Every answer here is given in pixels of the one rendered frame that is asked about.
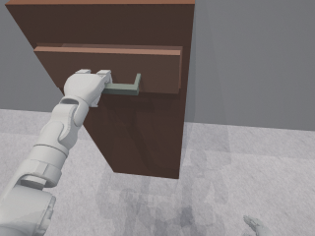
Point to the robot left hand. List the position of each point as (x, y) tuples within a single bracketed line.
[(87, 86)]

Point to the left robot forearm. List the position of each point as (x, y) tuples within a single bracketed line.
[(42, 168)]

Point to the handle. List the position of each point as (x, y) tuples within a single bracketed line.
[(124, 89)]

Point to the drawer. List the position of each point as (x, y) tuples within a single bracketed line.
[(159, 65)]

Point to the robot right hand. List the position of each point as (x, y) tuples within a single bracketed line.
[(257, 226)]

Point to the cabinet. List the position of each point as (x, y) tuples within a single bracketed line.
[(136, 134)]

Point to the robot left upper arm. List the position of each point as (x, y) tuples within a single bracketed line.
[(26, 212)]

